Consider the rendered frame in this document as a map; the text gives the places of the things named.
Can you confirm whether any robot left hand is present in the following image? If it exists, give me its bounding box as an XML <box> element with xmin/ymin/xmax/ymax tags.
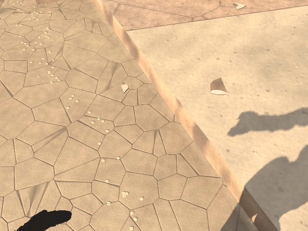
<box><xmin>14</xmin><ymin>210</ymin><xmax>72</xmax><ymax>231</ymax></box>

